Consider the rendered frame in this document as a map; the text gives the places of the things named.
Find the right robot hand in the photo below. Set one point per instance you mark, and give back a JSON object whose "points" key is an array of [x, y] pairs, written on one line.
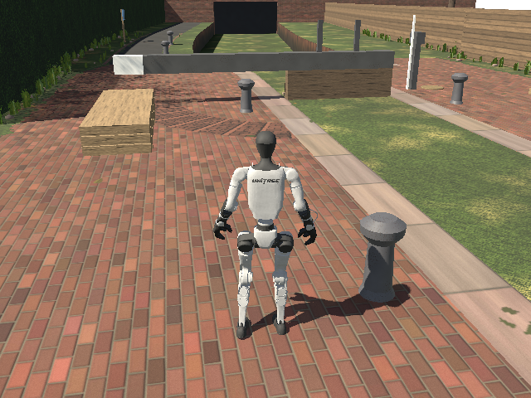
{"points": [[306, 233]]}

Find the robot left forearm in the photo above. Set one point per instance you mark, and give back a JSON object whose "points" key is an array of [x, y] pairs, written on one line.
{"points": [[223, 215]]}

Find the robot right forearm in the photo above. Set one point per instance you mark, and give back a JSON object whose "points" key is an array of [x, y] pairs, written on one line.
{"points": [[306, 217]]}

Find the left robot upper arm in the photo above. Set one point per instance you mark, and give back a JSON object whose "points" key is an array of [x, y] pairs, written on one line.
{"points": [[239, 175]]}

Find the robot left shin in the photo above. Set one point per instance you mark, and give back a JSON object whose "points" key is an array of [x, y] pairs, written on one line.
{"points": [[243, 299]]}

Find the robot right thigh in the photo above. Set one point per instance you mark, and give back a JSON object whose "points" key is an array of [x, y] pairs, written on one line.
{"points": [[283, 248]]}

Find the left robot hand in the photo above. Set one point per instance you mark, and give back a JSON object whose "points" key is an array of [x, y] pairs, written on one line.
{"points": [[217, 230]]}

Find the right robot upper arm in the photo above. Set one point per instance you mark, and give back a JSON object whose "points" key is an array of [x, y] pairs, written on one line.
{"points": [[296, 188]]}

